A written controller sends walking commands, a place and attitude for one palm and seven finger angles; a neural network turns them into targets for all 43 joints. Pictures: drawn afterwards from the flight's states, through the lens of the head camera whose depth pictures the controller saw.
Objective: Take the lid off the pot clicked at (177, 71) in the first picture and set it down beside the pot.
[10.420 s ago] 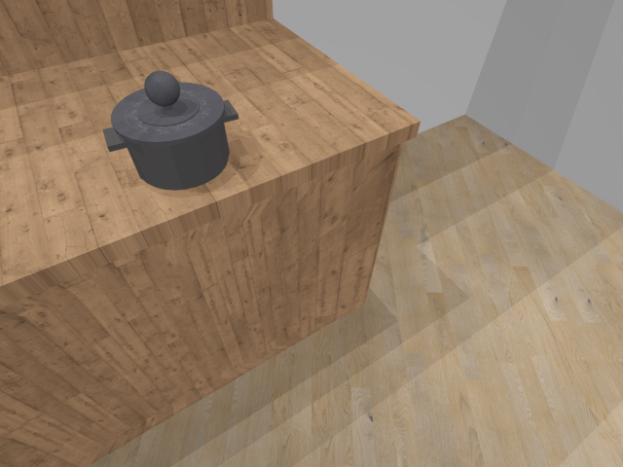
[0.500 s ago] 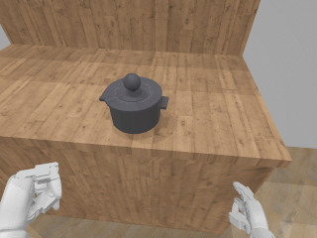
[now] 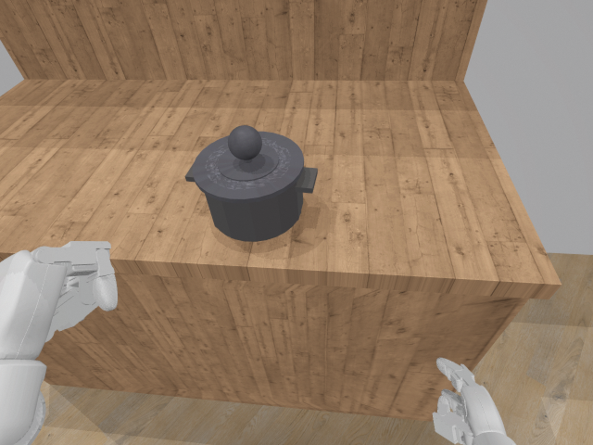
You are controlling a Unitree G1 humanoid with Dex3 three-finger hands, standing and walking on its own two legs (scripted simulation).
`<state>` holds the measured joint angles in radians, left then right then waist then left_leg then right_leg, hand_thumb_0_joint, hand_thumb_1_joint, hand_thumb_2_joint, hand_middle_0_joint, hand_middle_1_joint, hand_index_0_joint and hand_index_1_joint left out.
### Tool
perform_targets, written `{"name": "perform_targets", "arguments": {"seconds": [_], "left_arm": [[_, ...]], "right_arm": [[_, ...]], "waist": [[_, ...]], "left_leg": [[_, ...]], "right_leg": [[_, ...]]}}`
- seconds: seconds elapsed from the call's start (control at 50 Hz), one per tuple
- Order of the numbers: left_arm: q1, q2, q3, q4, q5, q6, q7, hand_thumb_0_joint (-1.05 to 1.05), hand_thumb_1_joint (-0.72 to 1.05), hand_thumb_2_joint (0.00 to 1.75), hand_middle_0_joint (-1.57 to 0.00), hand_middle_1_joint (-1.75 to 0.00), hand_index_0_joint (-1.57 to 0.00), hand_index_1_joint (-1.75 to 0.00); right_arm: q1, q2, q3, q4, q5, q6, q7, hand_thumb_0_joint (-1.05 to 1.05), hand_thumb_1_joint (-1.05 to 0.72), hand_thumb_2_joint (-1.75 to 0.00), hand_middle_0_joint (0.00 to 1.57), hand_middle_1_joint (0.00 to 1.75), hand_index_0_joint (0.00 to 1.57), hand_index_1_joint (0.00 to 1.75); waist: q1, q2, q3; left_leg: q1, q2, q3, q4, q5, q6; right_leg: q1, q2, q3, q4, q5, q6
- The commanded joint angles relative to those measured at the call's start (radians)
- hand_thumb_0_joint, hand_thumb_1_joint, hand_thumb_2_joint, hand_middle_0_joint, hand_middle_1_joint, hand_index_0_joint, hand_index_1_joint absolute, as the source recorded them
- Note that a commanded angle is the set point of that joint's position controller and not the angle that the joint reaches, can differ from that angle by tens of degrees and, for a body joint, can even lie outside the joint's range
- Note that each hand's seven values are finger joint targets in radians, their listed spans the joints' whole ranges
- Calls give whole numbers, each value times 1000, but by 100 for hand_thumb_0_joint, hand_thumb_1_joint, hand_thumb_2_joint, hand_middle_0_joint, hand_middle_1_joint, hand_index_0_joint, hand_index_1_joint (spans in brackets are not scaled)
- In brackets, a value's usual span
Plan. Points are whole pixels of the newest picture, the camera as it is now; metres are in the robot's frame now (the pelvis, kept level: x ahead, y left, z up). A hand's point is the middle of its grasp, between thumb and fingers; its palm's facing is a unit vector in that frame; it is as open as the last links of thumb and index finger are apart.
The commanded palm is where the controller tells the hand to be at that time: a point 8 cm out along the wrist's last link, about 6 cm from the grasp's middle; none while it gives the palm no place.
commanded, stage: reach forward and open the fingers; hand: left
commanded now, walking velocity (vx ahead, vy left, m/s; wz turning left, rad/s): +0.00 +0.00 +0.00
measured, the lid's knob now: (245, 142) +0.49 +0.15 +0.17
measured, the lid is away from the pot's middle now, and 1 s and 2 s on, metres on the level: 0.00 0.00 0.00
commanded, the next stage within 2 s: move the open hand above the knob in 1.48 s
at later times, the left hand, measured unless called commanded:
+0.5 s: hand (64, 268) +0.22 +0.27 +0.20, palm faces +0.02 -0.01 -1.00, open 5.5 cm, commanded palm +0.19 +0.26 +0.26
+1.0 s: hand (71, 207) +0.26 +0.26 +0.24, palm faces +0.05 +0.00 -1.00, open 9.8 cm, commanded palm +0.22 +0.26 +0.31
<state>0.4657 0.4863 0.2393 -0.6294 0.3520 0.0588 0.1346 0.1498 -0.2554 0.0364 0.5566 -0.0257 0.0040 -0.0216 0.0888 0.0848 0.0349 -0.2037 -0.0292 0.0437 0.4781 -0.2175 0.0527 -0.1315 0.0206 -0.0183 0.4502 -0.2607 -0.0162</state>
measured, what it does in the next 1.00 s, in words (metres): stands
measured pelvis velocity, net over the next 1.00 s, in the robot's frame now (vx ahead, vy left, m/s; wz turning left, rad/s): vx -0.05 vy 0.01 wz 0.03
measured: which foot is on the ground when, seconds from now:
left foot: down 0.00-1.00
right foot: down 0.00-1.00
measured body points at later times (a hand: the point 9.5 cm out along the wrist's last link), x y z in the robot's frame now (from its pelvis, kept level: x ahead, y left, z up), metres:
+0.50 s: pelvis -0.03 +0.00 +0.00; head -0.03 -0.05 +0.45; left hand +0.21 +0.27 +0.25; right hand +0.23 -0.19 -0.07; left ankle +0.03 +0.08 -0.74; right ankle -0.01 -0.11 -0.74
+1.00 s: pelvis -0.05 +0.01 +0.00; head -0.05 -0.04 +0.45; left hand +0.25 +0.26 +0.29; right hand +0.19 -0.19 -0.08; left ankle +0.03 +0.08 -0.74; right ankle -0.01 -0.11 -0.74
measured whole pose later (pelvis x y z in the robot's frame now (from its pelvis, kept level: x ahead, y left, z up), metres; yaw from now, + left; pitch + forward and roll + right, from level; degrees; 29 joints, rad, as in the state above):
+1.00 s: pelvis -0.05 +0.01 +0.00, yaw +2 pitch -4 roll -1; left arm -0.38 0.75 0.03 -0.14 0.70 0.15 -0.45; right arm 0.06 -0.28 0.05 0.59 0.06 0.06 -0.02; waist 0.09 0.13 0.05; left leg -0.24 -0.06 0.03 0.43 -0.11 0.07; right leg -0.19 -0.01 -0.04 0.47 -0.20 0.00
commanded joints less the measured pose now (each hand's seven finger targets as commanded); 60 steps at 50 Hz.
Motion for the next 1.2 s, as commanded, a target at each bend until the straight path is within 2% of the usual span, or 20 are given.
{"name": "perform_targets", "arguments": {"seconds": [0.0, 0.1, 0.16, 0.18, 0.32, 0.4, 0.46, 0.48, 0.54, 0.58, 0.66, 0.74, 0.8, 0.86, 0.9, 0.96, 0.98, 1.04, 1.12, 1.18], "left_arm": [[-24, 280, 154, -164, 219, 82, 13, 0, 66, 107, -124, -122, -124, -122], [-197, 414, 161, -35, 312, 112, -94, 0, 50, 117, -120, -104, -120, -104], [-263, 416, 121, -66, 300, 112, -168, 0, 40, 124, -118, -93, -118, -93], [-314, 435, 112, -53, 301, 102, -192, 0, 36, 126, -117, -90, -117, -90], [-569, 533, 109, 132, 328, 89, -337, 0, 13, 140, -109, -65, -109, -65], [-686, 550, 85, 80, 335, 72, -397, 0, -1, 149, -105, -51, -105, -51], [-642, 499, 55, 117, 327, 88, -440, 0, -11, 155, -102, -40, -102, -40], [-709, 538, 71, 115, 324, 79, -452, 0, -14, 157, -100, -36, -100, -36], [-821, 561, 68, 228, 335, 82, -476, 0, -24, 164, -97, -26, -97, -26], [-885, 591, 81, 239, 339, 81, -489, 0, -31, 168, -95, -19, -95, -19], [-918, 521, 20, 179, 326, 77, -512, 0, -40, 174, -91, -8, -91, -8], [-1016, 557, 22, 282, 340, 78, -528, 0, -40, 174, -90, -8, -90, -8], [-1119, 593, 35, 339, 361, 83, -527, 0, -40, 174, -90, -8, -90, -8], [-1158, 520, -26, 316, 353, 88, -529, 0, -40, 174, -89, -8, -89, -8], [-1200, 507, -59, 333, 353, 86, -540, 0, -39, 174, -89, -8, -89, -8], [-1176, 534, -23, 353, 367, 100, -540, 0, -39, 174, -89, -8, -89, -8], [-1264, 559, -26, 331, 374, 98, -545, 0, -39, 174, -89, -8, -89, -8], [-1365, 563, -41, 380, 385, 105, -540, 0, -40, 174, -89, -8, -89, -8], [-1255, 527, -50, 481, 387, 127, -564, 0, -40, 174, -90, -8, -90, -8], [-1234, 460, -106, 382, 375, 128, -583, 0, -40, 174, -90, -8, -90, -8]], "right_arm": [[-237, -119, -44, -220, 19, 58, 7, 0, -90, -90, 20, 30, 20, 30], [-272, -137, -49, -197, 51, 87, 0, 0, -90, -90, 20, 30, 20, 30], [-323, -127, -39, -209, 69, 63, 3, 0, -90, -90, 20, 30, 20, 30], [-279, -131, -41, -187, 62, 61, -2, 0, -90, -90, 20, 30, 20, 30], [-274, -130, -25, -140, 70, 44, -25, 0, -90, -90, 20, 30, 20, 30], [-291, -119, -23, -156, 69, 22, -18, 0, -90, -90, 20, 30, 20, 30], [-324, -114, -17, -172, 76, 10, -3, 0, -90, -90, 20, 30, 20, 30], [-284, -123, -18, -150, 71, 21, -3, 0, -90, -90, 20, 30, 20, 30], [-291, -128, -17, -144, 76, 23, -14, 0, -90, -90, 20, 30, 20, 30], [-291, -131, -12, -145, 76, 23, -11, 0, -90, -90, 20, 30, 20, 30], [-337, -112, -14, -183, 86, -9, 0, 0, -90, -90, 20, 30, 20, 30], [-296, -126, -20, -150, 84, 0, -6, 0, -90, -90, 20, 30, 20, 30], [-295, -128, -18, -146, 86, 4, -7, 0, -90, -90, 20, 30, 20, 30], [-319, -117, -14, -168, 98, -9, -2, 0, -90, -90, 20, 30, 20, 30], [-302, -116, -16, -157, 92, -9, -3, 0, -90, -90, 20, 30, 20, 30], [-306, -120, -15, -166, 97, -10, 3, 0, -90, -90, 20, 30, 20, 30], [-296, -123, -13, -154, 90, -3, 2, 0, -90, -90, 20, 30, 20, 30], [-301, -123, -12, -146, 92, -3, -2, 0, -90, -90, 20, 30, 20, 30], [-278, -127, -13, -149, 93, 17, 7, 0, -90, -90, 20, 30, 20, 30], [-289, -120, -10, -173, 97, 19, 23, 0, -90, -90, 20, 30, 20, 30]], "waist": [[28, -61, -168], [11, -76, -198], [16, 3, -232], [12, -10, -244], [-1, -48, -97], [15, 60, -222], [11, 58, -224], [12, 20, -240], [5, -44, -147], [9, -22, -193], [11, 54, -263], [10, -16, -191], [10, -27, -198], [-1, 38, -226], [5, 17, -238], [6, 14, -249], [9, 0, -278], [4, 13, -234], [11, -47, -214], [6, -11, -282]], "left_leg": [[19, 28, -64, -45, 187, -36], [35, 23, -77, -35, 127, -14], [84, 19, -98, -40, 158, -15], [80, 19, -97, -42, 175, -12], [60, 10, -99, -88, 112, -9], [126, -2, -102, -88, 176, -10], [143, -7, -103, -84, 188, -11], [133, -4, -99, -96, 187, -12], [86, -1, -96, -115, 83, -11], [92, -4, -97, -119, 85, -11], [151, -9, -111, -107, 102, -10], [96, 3, -114, -145, 4, -12], [84, 4, -112, -150, -21, -12], [114, 2, -126, -146, -43, -14], [107, 9, -131, -168, -71, -16], [108, 7, -127, -149, -51, -13], [104, 5, -126, -160, -42, -13], [92, 12, -136, -166, -67, -16], [66, 10, -116, -153, -32, -13], [104, 4, -108, -137, 26, -11]], "right_leg": [[-39, -8, 61, -38, 141, -41], [-65, -24, 66, -53, 94, -14], [-50, -19, 60, -57, 131, -9], [-46, -29, 33, -55, 147, 0], [-82, -20, 20, -117, 80, 4], [-22, -18, 26, -98, 129, -7], [-31, 6, 33, -103, 142, -14], [-14, -6, 8, -102, 143, -5], [-73, -8, 6, -129, 36, 3], [-52, -7, 2, -120, 29, -2], [-48, 6, 18, -96, 45, -14], [-84, -7, -4, -106, -29, -4], [-85, -9, -2, -98, -58, -10], [-98, 3, 2, -75, -55, -19], [-90, -9, -8, -73, -59, -14], [-90, 2, 5, -63, -52, -23], [-71, -10, -3, -66, -45, -20], [-102, -11, -6, -61, -63, -22], [-102, -11, -10, -68, -47, -23], [-79, -12, -12, -56, 7, -24]]}}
